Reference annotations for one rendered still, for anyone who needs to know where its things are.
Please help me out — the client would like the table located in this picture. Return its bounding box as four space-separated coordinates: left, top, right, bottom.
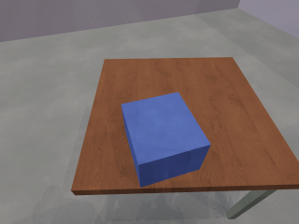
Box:
71 57 299 219

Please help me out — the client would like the carton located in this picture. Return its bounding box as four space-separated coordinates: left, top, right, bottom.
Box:
121 92 211 188

